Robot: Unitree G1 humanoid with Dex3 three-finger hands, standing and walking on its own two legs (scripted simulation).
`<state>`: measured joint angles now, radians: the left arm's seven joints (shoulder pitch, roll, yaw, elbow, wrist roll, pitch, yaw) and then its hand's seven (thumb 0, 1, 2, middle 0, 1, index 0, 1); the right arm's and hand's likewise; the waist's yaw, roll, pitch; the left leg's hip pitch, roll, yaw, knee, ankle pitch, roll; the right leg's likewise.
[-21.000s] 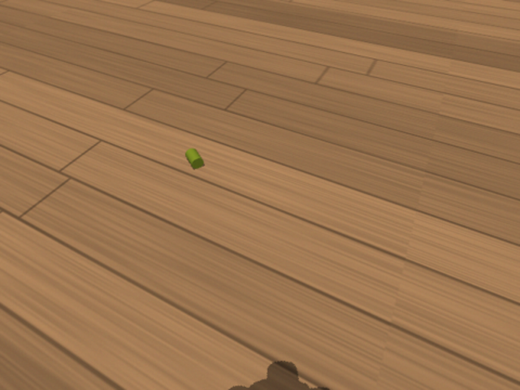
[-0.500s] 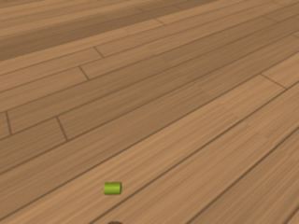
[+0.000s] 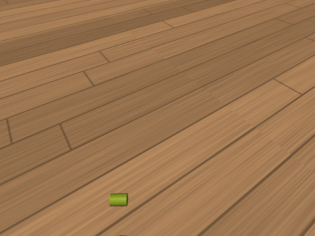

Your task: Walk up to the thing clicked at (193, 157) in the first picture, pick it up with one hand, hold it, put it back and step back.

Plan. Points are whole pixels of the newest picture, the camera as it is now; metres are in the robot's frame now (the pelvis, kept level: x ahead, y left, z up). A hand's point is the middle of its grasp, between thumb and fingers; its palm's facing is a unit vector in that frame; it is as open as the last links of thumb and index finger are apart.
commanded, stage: stand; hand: left
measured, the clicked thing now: (118, 199) +0.47 +0.26 -0.75
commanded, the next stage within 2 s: walk up in 0.66 s
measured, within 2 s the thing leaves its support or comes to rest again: neither
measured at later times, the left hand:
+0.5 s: hand out of the picture +0.07 +0.25 -0.15, palm faces -0.02 -0.94 -0.34, open 7.3 cm
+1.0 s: hand out of the picture +0.08 +0.32 -0.17, palm faces +0.03 -0.94 -0.35, open 7.4 cm
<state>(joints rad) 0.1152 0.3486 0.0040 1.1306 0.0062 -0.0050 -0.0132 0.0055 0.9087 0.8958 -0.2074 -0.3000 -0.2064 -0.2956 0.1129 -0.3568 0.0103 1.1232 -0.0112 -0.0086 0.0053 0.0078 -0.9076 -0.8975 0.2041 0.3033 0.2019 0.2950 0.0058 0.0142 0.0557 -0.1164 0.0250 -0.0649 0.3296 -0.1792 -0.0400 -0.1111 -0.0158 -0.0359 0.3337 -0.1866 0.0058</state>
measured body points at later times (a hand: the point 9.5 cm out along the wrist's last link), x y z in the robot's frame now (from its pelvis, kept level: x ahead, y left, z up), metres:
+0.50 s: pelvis +0.00 +0.00 +0.00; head +0.01 -0.01 +0.45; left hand +0.07 +0.30 -0.13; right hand +0.07 -0.30 -0.14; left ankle +0.00 +0.15 -0.75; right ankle +0.00 -0.12 -0.75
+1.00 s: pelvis +0.03 +0.05 -0.01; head +0.06 +0.07 +0.44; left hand +0.08 +0.37 -0.14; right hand +0.08 -0.26 -0.13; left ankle +0.03 +0.16 -0.75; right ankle +0.00 -0.10 -0.72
